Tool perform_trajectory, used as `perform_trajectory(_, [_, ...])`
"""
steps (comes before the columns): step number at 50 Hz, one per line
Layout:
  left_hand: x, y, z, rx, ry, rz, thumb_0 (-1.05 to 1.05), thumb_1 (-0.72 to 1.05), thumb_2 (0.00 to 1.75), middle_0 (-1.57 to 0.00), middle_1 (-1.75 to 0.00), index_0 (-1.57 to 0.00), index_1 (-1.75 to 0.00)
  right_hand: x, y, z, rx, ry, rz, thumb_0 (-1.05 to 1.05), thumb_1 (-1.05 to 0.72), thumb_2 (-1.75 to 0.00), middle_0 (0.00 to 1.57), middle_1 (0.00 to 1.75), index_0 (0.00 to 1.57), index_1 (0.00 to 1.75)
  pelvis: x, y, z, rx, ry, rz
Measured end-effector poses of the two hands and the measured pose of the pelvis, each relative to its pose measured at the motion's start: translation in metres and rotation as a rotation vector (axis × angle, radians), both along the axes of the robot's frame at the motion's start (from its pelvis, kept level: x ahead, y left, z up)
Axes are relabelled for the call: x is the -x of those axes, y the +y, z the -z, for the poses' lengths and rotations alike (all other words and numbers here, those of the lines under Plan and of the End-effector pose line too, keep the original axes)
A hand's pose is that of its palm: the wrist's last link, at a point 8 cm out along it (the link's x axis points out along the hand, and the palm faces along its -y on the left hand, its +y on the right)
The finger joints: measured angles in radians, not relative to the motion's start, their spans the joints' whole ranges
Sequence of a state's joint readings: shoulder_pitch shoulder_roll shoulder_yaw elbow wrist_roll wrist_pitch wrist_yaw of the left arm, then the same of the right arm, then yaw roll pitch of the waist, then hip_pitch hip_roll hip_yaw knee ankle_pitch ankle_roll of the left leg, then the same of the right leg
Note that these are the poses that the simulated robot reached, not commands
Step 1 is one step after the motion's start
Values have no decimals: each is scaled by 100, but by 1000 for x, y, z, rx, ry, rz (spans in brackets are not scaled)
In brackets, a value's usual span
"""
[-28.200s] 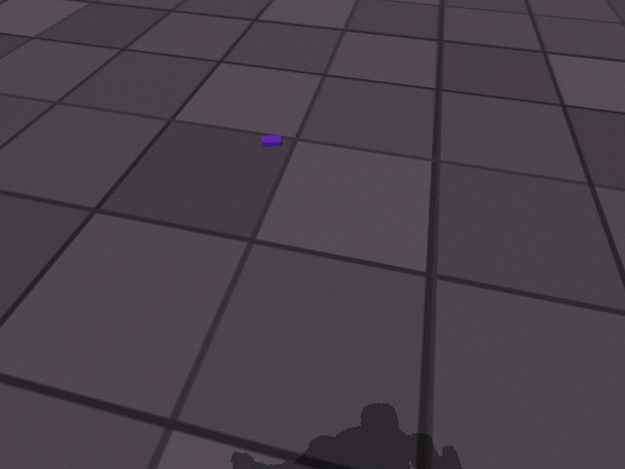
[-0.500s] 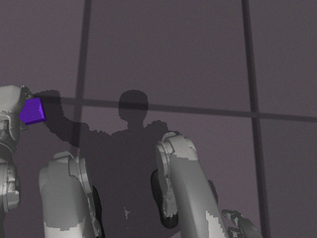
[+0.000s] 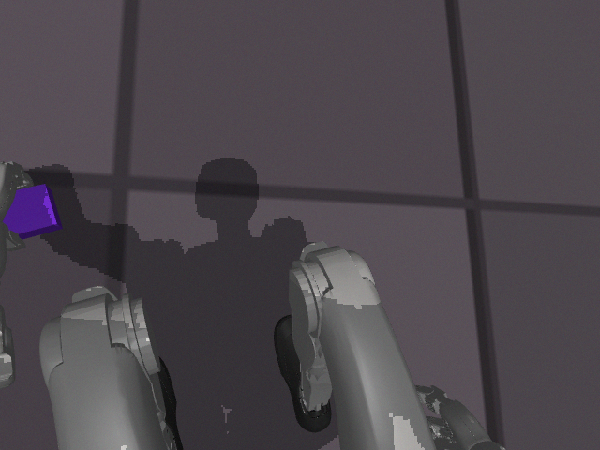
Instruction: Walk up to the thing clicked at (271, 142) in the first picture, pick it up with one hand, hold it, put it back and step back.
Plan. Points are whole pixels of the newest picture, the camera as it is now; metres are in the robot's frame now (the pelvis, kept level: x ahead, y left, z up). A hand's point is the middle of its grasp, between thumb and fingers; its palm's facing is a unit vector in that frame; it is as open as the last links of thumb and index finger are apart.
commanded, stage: rest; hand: left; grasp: from above
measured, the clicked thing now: (12, 216) +0.44 +0.29 -0.24
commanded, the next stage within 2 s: open in 1.24 s
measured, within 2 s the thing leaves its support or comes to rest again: rests again in 0.72 s
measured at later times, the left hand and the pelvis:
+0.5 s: hand (18, 215) +0.44 +0.29 -0.25, palm faces -0.45 -0.14 -0.88, open 8.8 cm; pelvis +0.00 +0.00 -0.02, yaw -3 degrees
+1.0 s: hand (23, 220) +0.44 +0.29 -0.27, palm faces -0.44 -0.14 -0.89, open 8.8 cm; pelvis +0.00 +0.01 -0.03, yaw -5 degrees
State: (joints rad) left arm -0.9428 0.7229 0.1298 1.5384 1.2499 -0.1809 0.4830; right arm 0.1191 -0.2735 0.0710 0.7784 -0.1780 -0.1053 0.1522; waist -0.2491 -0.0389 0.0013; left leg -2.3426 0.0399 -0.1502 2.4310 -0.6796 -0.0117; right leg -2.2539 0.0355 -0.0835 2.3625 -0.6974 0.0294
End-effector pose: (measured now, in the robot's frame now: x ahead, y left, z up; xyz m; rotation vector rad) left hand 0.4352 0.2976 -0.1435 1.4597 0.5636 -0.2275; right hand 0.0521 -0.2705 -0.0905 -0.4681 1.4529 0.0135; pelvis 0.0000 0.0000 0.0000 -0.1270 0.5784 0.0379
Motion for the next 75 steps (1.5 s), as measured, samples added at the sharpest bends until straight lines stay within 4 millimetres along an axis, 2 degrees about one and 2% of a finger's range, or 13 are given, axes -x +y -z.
perform_trajectory(10, [-3, -2, 23, 3, -43, 2, 0, 20, 22, -92, -16, -91, -16, 2, -2, 7, 13, 15, -15, 0, -89, -89, 20, 30, 20, 30, -2, 1, 14, 11, -18, 12])
perform_trajectory(19, [-9, -4, 39, 1, -31, -15, 0, 21, 21, -91, -15, -91, -15, 5, 5, 11, -18, 23, -46, 0, -89, -89, 20, 30, 20, 30, -3, 3, 21, 28, -33, 23])
perform_trajectory(26, [-12, -5, 50, 19, -31, -13, 0, 22, 19, -91, -15, -91, -16, 10, 9, 9, -40, 45, -72, 0, -89, -89, 20, 30, 20, 30, -5, 3, 23, 38, -45, 30])
perform_trajectory(35, [-12, -1, 62, 22, -45, -20, 0, 22, 17, -92, -15, -92, -15, 14, 6, 2, -24, 57, -115, 0, -89, -89, 20, 30, 20, 30, -3, 4, 29, 55, -72, 39])
perform_trajectory(59, [-8, -5, 70, 9, -42, -11, 0, 22, 11, -94, -17, -94, -16, 18, 17, -7, -81, 17, -207, 0, -89, -89, 20, 30, 20, 30, 3, 7, 31, 81, -125, 55])
perform_trajectory(70, [-9, -5, 70, 10, -40, -17, 1, 20, 13, -93, -20, -94, -19, 25, 19, -14, -89, 23, -220, 0, -89, -89, 20, 30, 20, 30, 4, 8, 29, 88, -136, 59])
perform_trajectory(75, [-7, -5, 71, 17, -37, -21, 1, 21, 19, -88, -25, -88, -23, 27, 20, -15, -93, 30, -227, 0, -89, -89, 20, 30, 20, 30, 5, 8, 29, 91, -141, 60])
